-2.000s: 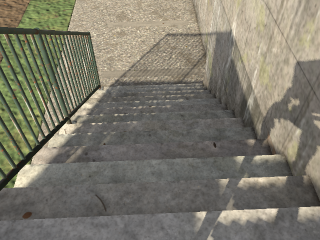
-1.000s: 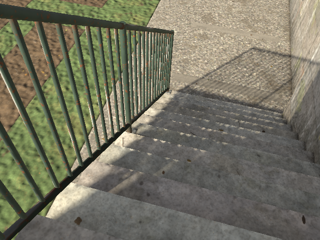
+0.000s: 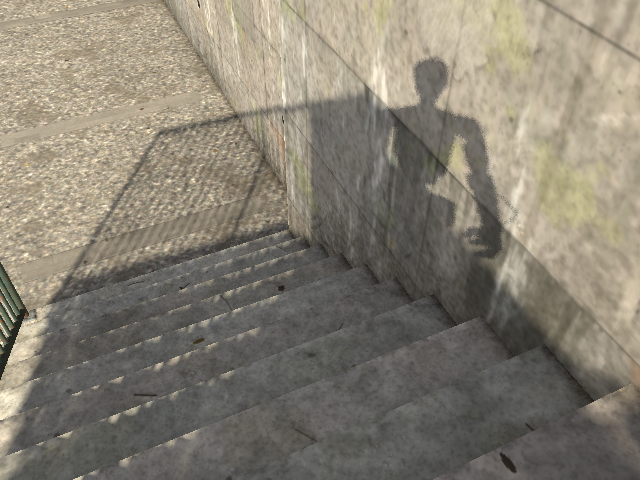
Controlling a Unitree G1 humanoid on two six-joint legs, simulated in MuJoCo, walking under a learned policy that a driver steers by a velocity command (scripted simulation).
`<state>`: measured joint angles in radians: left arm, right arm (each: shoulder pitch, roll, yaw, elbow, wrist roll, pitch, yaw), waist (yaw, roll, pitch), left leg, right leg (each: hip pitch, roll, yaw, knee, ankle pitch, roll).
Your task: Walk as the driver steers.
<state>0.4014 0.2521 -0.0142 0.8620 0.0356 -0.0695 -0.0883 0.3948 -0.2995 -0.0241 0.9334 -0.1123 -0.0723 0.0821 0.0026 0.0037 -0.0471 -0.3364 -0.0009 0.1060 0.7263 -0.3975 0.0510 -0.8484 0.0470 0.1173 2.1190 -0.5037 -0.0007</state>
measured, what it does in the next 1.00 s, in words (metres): goes down: right foot, then left foot 0.18 m lower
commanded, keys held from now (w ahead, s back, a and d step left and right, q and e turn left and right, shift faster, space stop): w+e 0.14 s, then w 0.06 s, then q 0.80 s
